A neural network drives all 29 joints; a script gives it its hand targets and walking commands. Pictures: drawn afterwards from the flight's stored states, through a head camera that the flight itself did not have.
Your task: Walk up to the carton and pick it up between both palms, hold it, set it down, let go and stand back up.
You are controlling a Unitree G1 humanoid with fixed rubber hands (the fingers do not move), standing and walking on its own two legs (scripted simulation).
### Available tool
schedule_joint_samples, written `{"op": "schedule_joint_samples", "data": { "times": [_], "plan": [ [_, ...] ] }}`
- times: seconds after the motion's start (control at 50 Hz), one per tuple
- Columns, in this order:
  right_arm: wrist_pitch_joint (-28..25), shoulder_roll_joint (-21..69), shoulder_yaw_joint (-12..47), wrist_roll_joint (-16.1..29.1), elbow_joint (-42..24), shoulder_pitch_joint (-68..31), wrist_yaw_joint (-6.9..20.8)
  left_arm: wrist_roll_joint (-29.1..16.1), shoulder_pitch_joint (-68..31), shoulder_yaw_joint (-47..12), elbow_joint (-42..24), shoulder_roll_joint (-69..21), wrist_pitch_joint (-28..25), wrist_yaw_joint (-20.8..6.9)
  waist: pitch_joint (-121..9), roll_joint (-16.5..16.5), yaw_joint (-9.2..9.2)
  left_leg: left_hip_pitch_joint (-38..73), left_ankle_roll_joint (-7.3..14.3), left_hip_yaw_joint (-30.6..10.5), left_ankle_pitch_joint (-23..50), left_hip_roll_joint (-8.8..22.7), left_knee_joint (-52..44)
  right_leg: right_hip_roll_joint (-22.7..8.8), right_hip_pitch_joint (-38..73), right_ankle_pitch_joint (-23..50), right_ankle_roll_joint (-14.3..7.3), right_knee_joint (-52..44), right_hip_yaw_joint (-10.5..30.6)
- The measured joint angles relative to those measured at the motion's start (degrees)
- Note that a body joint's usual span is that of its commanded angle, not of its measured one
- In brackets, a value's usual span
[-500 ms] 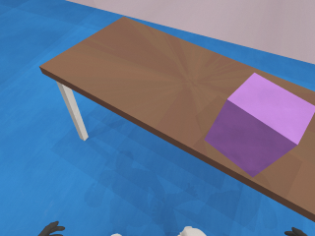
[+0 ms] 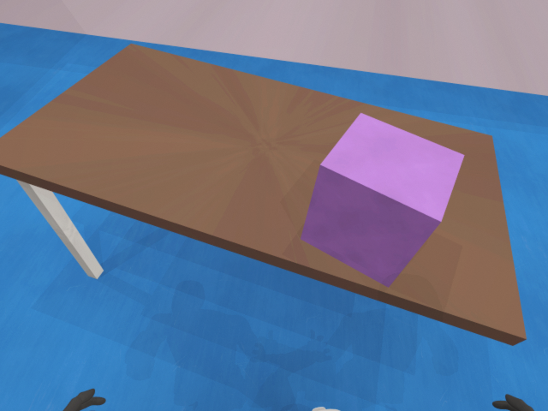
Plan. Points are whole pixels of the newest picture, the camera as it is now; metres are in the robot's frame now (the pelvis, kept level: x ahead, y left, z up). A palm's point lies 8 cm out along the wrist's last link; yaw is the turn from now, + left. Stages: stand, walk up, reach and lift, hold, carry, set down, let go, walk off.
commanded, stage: walk up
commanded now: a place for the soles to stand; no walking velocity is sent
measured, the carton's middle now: (374, 201) +0.51 -0.16 -0.01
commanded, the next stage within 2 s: none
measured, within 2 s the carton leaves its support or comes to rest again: neither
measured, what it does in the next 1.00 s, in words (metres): steps on the spot, turning right: right foot, then right foot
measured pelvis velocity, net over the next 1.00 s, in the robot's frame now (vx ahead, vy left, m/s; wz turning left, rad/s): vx -0.01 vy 0.00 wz -0.27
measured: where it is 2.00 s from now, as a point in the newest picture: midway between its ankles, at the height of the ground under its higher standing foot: outside the picture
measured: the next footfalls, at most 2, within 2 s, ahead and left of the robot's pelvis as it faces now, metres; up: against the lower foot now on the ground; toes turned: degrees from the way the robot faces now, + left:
right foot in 0.28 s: +0.06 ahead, -0.17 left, +0.00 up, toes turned +1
right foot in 0.94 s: +0.02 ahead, -0.15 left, +0.00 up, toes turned -10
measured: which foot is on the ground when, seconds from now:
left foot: down 0.00-1.00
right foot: up 0.00-0.26, down 0.28-0.52, up 0.54-0.92, down 0.94-1.00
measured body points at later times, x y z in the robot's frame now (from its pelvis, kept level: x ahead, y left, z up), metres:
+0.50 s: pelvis +0.01 +0.00 -0.02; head +0.06 -0.01 +0.43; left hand +0.16 +0.30 -0.10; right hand +0.08 -0.34 -0.10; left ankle +0.05 +0.10 -0.72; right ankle +0.02 -0.17 -0.72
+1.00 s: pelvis -0.01 +0.00 -0.02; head +0.02 -0.01 +0.43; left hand +0.18 +0.28 -0.10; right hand +0.02 -0.35 -0.10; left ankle +0.05 +0.09 -0.71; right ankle -0.01 -0.14 -0.73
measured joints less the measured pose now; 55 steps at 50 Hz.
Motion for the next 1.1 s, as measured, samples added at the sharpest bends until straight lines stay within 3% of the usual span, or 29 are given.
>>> {"op": "schedule_joint_samples", "data": {
  "times": [0.16, 0.22, 0.26, 0.3, 0.34, 0.38, 0.48, 0.54, 0.6, 0.74, 0.86, 0.94, 1.0, 1.1],
  "plan": [
    [-0.25, 0.02, 0.01, 0.00, 0.02, -0.03, 0.87, 0.00, 0.03, 0.00, -0.01, 0.02, -0.05, -0.09, 0.45, -0.58, 0.06, 1.53, -0.37, 1.22, 1.09, 1.64, -2.63, -3.12, -0.76, 1.82, 0.00, 0.19, -0.50],
    [0.01, 0.05, -0.09, 0.00, 0.03, -0.38, 1.43, -0.01, 0.22, 0.00, 0.00, 0.08, -0.57, -0.09, 0.62, 0.41, 0.12, 1.52, -0.37, 2.77, 0.15, 2.30, -1.35, -3.70, 1.23, 3.28, 0.01, -5.32, -2.54],
    [0.60, 0.06, -0.14, -0.01, 0.07, -0.58, 1.59, 0.00, 0.64, 0.03, 0.00, 0.44, -1.77, 0.21, 1.18, 0.87, 0.14, 1.07, -0.37, 3.82, -2.25, 2.85, 2.86, -3.60, 5.07, 4.31, 0.00, -12.22, -2.85],
    [2.11, 0.04, -0.37, -0.01, 0.17, -0.98, 1.56, 0.00, 0.76, -0.04, 0.19, 0.27, -2.33, 0.50, 2.20, 2.70, 0.12, -0.89, -0.34, 1.92, -7.88, 3.19, 11.08, -2.30, 5.82, 5.05, 1.11, -11.97, -2.48],
    [3.23, 0.01, 0.28, -0.01, 0.04, -1.05, 1.58, 0.00, 0.82, -0.16, 0.34, 0.12, -2.34, 0.77, 2.36, 4.31, 0.12, -2.64, -0.35, -1.21, -11.38, 1.26, 16.93, -1.43, 5.85, 4.69, 1.44, -11.56, -1.69],
    [3.26, -0.04, 0.51, 0.00, 0.01, -1.22, 1.53, 0.00, 0.81, -0.18, 0.31, 0.25, -2.64, 1.30, 2.75, 4.40, 0.05, -2.88, -0.36, -1.64, -11.68, -0.13, 18.50, -1.51, 5.79, 4.78, 1.44, -11.76, -0.09],
    [3.27, -0.06, 0.51, 0.00, -0.02, -1.14, 1.47, 0.00, 0.64, -0.19, 0.31, 0.24, -3.13, 1.56, 2.88, 4.76, -0.18, -2.72, -0.36, -2.02, -11.80, -0.63, 12.76, -1.46, 4.79, 4.91, 1.45, -11.79, 0.68],
    [2.59, 0.04, 1.00, 0.00, -0.04, -1.09, 1.36, 0.00, 0.54, -0.20, 0.38, 0.23, -2.74, 1.76, 2.91, 2.93, -0.17, -1.36, -0.10, -1.32, -3.07, -1.80, 6.18, -2.14, 3.94, 5.19, 1.35, -10.74, 1.28],
    [1.85, 0.03, 1.07, 0.00, -0.01, -0.91, 1.32, 0.00, 0.53, -0.21, 0.35, 0.23, -2.15, 2.08, 1.78, 2.11, -0.20, -0.91, 0.33, -1.15, -2.93, -0.96, 4.62, -0.82, 0.89, -0.68, 1.31, -4.39, 1.17],
    [0.92, 0.05, 1.08, 0.00, 0.00, -0.91, 1.09, 0.00, 0.57, -0.21, 0.33, 0.25, -2.15, 1.95, 1.08, 0.19, -0.15, 0.65, 0.35, -0.80, -0.26, 0.22, -0.74, -1.35, -0.85, 0.44, 1.31, -1.07, 1.24],
    [0.92, 0.06, 1.02, 0.00, 0.01, -0.93, 1.12, 0.00, 0.59, -0.21, 0.31, 0.28, -2.15, 1.90, 1.30, 0.05, -0.12, 0.66, 0.34, 1.88, -0.35, 0.41, -0.03, -2.84, -0.27, 0.84, 1.32, -1.85, -2.65],
    [1.95, 0.08, 0.84, 0.00, 0.08, -1.08, 1.24, 0.00, 0.71, -0.20, 0.31, 0.43, -3.03, 1.93, 1.66, 1.23, -0.10, -0.85, 0.35, 3.30, -4.31, 1.14, 7.09, -2.69, 5.96, 2.15, 1.01, -11.77, -3.17],
    [3.31, 0.06, 0.95, -0.01, 0.03, -1.40, 1.27, 0.00, 0.66, -0.77, 0.41, -0.13, -3.17, 1.91, 2.33, 3.95, -0.11, -2.00, 0.36, -0.49, -12.02, -0.24, 13.72, -1.32, 6.17, 3.25, 0.87, -10.34, -2.72],
    [3.33, 0.01, 0.96, 0.00, -0.01, -1.18, 1.36, 0.00, 0.54, -0.78, 0.39, -0.14, -3.67, 1.90, 1.10, 5.08, -0.18, -1.84, 0.35, -1.76, -12.42, -0.98, 11.69, -1.41, 5.34, 4.37, 0.62, -10.96, -1.53]
  ]
}}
